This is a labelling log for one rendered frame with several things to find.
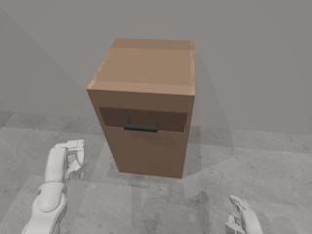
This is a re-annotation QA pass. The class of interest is cabinet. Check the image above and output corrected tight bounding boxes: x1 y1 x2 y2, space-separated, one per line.
86 38 195 179

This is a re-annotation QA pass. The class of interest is handle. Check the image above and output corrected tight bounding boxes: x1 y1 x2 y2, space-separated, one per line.
124 118 158 133

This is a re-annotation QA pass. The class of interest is robot left forearm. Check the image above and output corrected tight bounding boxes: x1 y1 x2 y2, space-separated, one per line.
20 181 67 234

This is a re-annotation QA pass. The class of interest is robot right hand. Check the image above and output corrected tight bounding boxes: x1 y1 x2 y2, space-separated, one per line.
225 195 263 234

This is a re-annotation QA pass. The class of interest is drawer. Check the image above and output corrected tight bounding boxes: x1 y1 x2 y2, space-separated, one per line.
98 106 186 133

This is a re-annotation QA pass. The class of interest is robot left hand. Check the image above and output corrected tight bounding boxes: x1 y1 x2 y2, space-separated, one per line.
43 139 87 184

